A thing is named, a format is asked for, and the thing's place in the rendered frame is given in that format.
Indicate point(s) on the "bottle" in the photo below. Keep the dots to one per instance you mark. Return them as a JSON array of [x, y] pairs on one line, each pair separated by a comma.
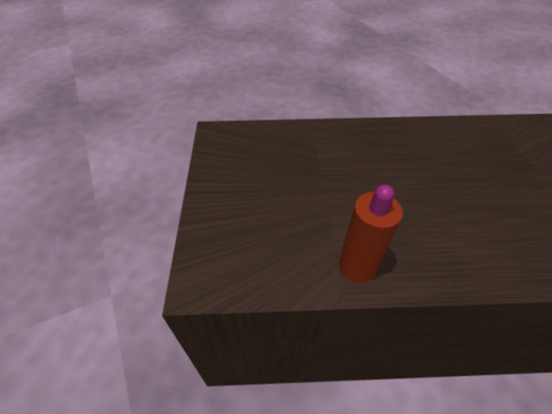
[[373, 224]]

